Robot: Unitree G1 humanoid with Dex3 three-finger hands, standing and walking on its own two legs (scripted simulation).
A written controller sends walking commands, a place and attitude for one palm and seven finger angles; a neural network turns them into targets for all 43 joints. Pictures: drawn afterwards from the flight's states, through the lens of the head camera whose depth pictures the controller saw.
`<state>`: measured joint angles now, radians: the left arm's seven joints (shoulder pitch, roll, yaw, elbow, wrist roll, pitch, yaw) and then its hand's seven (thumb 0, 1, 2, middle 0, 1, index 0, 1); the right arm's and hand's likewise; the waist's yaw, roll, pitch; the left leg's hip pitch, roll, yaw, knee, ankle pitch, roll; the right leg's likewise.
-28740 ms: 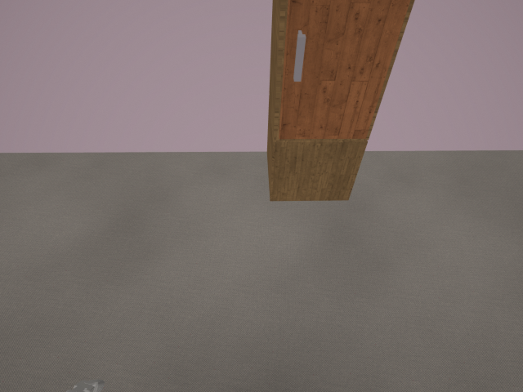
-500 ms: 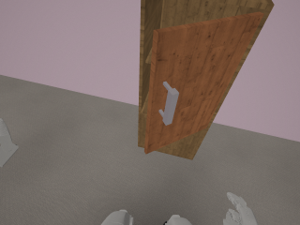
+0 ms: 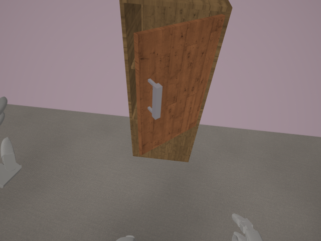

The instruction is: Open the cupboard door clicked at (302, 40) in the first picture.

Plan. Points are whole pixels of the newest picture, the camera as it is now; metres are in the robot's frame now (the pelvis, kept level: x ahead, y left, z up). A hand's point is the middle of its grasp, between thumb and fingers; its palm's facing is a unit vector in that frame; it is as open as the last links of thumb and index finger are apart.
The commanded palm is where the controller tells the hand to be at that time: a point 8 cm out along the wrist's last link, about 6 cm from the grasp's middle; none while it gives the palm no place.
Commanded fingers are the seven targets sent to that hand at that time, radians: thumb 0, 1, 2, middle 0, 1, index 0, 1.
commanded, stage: stop stepping back and stand still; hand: left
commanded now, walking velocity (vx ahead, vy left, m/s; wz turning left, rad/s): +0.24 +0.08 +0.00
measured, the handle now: (153, 99) +0.58 +0.08 +0.02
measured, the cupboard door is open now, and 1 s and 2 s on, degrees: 41 41 41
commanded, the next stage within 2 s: let the arm hang, fingers relaxed in 0.60 s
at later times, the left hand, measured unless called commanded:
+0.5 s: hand (22, 187) +0.15 +0.24 +0.18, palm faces +0.47 -0.74 -0.48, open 7.4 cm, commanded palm +0.11 +0.27 +0.18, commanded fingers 0.00 0.90 0.90 -0.20 -0.30 -0.20 -0.30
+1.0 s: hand out of the picture +0.02 +0.19 -0.16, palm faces -0.01 -0.99 -0.16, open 7.3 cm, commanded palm none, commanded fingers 0.00 0.90 0.90 -0.20 -0.30 -0.20 -0.30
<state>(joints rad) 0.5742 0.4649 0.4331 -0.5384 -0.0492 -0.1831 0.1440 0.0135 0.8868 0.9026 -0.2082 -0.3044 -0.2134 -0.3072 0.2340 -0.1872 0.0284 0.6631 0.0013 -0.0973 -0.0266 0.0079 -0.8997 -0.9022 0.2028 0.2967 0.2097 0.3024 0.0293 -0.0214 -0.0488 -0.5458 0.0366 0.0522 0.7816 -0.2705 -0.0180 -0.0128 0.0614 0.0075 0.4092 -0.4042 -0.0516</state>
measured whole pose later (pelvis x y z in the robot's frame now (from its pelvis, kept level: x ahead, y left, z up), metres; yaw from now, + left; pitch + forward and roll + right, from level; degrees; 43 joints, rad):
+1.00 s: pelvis -0.05 +0.01 +0.01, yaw -1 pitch -1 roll +0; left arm 0.25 0.18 0.00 0.89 0.02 0.06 0.01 0.01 0.93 0.90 -0.20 -0.30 -0.20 -0.30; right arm 0.16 -0.22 0.03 0.91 -0.03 0.01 0.00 0.00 -0.91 -0.90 0.20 0.30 0.20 0.30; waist 0.00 -0.04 0.04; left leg -0.22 -0.01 0.03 0.51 -0.27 0.02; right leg -0.22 -0.01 -0.09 0.52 -0.28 -0.03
